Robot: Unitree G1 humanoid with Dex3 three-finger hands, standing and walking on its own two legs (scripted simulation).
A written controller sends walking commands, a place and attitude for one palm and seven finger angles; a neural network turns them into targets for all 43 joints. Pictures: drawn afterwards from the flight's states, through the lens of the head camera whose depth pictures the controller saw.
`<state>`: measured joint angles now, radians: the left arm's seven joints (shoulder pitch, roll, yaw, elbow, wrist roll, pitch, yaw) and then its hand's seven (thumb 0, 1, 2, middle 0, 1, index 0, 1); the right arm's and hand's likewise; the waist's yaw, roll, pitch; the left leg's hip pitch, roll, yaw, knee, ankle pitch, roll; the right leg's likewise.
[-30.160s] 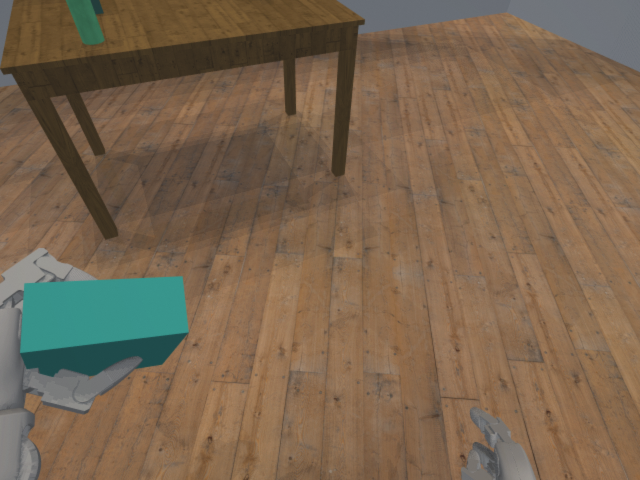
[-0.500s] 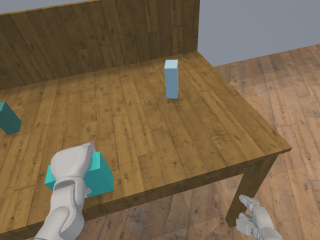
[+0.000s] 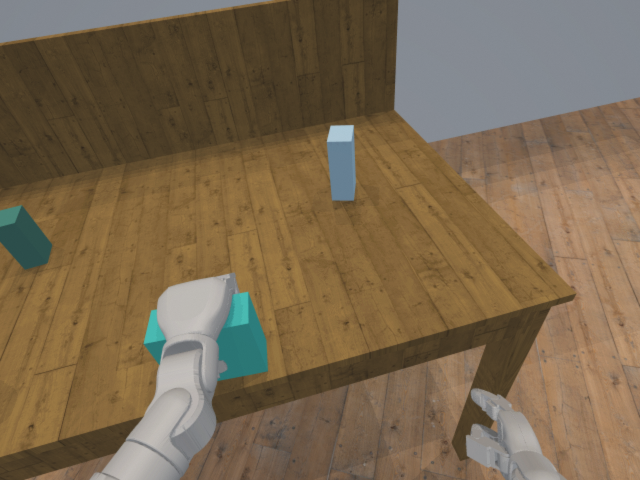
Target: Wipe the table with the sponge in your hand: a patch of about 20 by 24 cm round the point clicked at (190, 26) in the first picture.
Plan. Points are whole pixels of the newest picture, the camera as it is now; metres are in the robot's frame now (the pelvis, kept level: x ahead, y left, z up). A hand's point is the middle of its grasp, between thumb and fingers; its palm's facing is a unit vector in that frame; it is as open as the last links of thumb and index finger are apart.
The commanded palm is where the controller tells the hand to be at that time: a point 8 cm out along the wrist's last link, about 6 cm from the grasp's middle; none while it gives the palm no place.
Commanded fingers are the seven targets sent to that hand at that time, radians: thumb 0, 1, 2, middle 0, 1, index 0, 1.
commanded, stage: wipe forward along the third lane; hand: left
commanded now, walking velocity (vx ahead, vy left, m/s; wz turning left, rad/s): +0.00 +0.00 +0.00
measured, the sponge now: (215, 349) +0.28 +0.20 +0.01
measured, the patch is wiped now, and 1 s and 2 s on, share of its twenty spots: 0.65 0.75 1.00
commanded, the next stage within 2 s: wipe back along the third lane in 1.72 s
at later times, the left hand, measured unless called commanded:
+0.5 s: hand (225, 312) +0.32 +0.19 +0.05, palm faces -0.02 -0.05 -1.00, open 9.8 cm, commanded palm +0.30 +0.18 +0.08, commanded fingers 0.00 0.10 1.30 -1.20 -1.60 -1.20 -1.60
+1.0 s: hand (230, 279) +0.38 +0.20 +0.05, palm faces -0.06 -0.02 -1.00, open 9.8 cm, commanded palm +0.36 +0.20 +0.08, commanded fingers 0.00 0.10 1.30 -1.20 -1.60 -1.20 -1.60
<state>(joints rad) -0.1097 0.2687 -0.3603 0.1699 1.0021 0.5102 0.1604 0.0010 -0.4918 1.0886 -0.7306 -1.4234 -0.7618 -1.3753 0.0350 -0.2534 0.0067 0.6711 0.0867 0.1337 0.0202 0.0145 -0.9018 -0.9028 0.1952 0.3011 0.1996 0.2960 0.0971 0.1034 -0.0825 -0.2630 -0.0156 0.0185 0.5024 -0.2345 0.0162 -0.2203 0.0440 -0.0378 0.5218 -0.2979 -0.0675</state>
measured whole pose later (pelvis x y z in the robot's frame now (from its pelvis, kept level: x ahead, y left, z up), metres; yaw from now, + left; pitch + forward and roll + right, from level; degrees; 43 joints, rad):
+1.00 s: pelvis +0.00 -0.02 +0.00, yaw -1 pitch +6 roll +1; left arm -0.53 0.31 -0.20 0.75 0.97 0.38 0.18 0.01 -0.52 1.10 -0.77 -1.39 -0.80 -1.35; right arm 0.17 -0.28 -0.01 0.72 0.09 0.16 -0.05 0.01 -0.90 -0.90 0.20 0.30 0.20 0.30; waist 0.01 0.07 -0.12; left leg -0.41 0.02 0.01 0.55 -0.24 0.02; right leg -0.37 0.08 -0.04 0.55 -0.29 -0.10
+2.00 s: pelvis +0.00 +0.03 -0.01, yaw -2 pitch +12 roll -2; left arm -0.83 0.36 -0.16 1.08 1.00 0.32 0.26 0.01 -0.51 1.10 -0.76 -1.40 -0.79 -1.36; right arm 0.27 -0.26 -0.02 0.75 0.07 0.15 -0.01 0.01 -0.90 -0.90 0.20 0.30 0.20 0.30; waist -0.05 0.05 -0.15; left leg -0.56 -0.01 0.03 0.61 -0.26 0.05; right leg -0.49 0.05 -0.02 0.56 -0.28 -0.03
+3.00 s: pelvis +0.02 +0.01 +0.00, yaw -1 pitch +3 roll +0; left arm -0.29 0.25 -0.35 0.37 0.98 0.57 0.19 0.01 -0.48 1.10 -0.71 -1.46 -0.74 -1.42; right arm 0.07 -0.26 0.02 0.64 0.10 0.25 0.03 0.01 -0.90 -0.90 0.20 0.30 0.20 0.30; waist 0.06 0.07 -0.12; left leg -0.30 -0.01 0.02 0.52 -0.27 0.03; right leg -0.24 0.05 -0.02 0.50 -0.31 -0.06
